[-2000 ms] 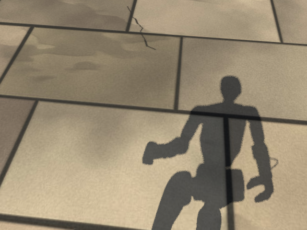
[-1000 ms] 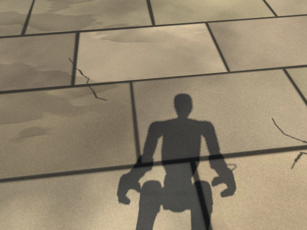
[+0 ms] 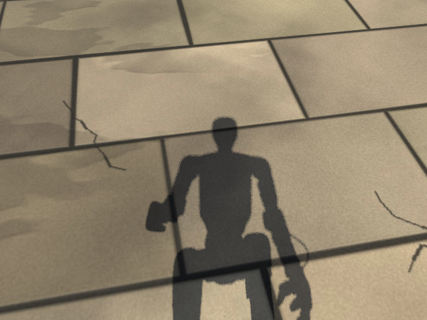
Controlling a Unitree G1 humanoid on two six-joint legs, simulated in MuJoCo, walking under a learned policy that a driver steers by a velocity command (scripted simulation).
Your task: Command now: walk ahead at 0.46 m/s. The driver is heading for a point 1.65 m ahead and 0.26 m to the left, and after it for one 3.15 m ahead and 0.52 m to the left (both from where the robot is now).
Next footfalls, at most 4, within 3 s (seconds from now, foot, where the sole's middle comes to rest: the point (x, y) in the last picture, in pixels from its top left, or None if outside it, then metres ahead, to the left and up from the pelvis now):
0.12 right None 0.28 -0.13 -0.78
0.68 left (168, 293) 0.59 0.11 -0.78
1.24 right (230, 206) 0.90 -0.13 -0.78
1.76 left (163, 212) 0.89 0.12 -0.78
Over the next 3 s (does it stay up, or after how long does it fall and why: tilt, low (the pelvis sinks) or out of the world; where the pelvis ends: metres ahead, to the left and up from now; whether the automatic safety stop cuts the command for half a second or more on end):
stays up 0.94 0.03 -0.01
